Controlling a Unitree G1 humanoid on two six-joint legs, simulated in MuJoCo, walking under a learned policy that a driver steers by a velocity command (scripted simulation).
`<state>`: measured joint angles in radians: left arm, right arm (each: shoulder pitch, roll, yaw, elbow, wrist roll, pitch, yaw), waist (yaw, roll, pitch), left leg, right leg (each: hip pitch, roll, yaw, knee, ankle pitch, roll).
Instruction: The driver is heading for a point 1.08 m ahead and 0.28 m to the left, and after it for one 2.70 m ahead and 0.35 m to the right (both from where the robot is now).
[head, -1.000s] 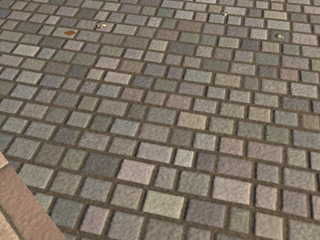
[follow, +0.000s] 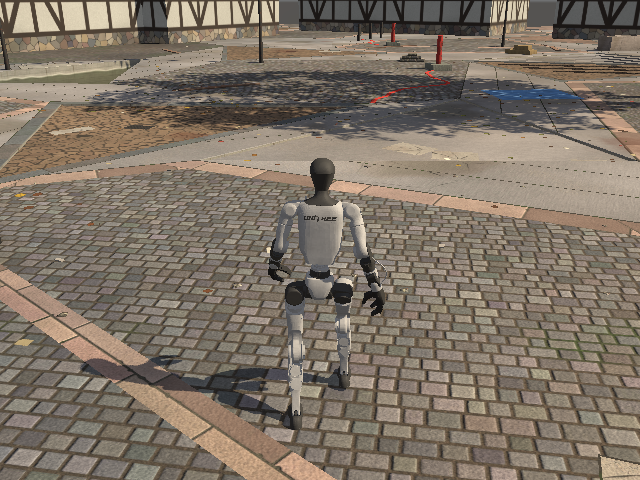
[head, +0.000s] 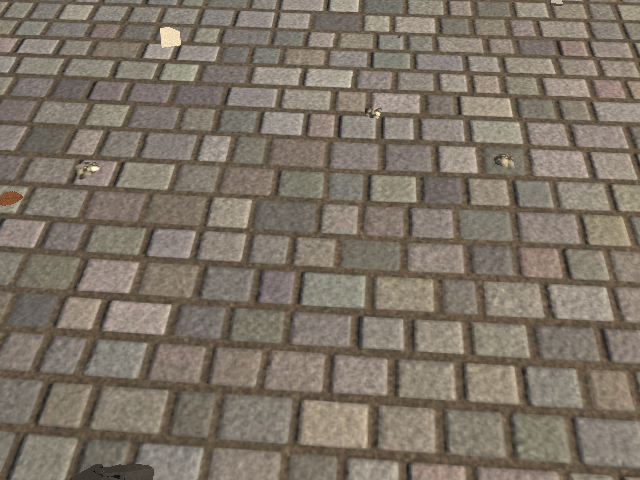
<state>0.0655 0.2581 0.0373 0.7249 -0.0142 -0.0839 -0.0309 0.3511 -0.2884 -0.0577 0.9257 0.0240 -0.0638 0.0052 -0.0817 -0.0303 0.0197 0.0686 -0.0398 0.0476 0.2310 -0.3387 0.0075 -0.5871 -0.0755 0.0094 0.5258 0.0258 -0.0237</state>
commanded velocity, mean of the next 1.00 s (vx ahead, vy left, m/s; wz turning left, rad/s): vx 0.46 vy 0.00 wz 0.03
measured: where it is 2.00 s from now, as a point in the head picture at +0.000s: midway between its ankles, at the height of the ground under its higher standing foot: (299, 389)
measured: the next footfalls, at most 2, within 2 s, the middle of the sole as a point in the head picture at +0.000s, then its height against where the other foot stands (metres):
right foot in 0.04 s outside the picture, level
left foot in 0.58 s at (259, 464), level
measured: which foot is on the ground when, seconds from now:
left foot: down 0.00-0.06, up 0.08-0.56, down 0.58-1.00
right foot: up 0.00-0.02, down 0.04-0.60, up 0.62-1.00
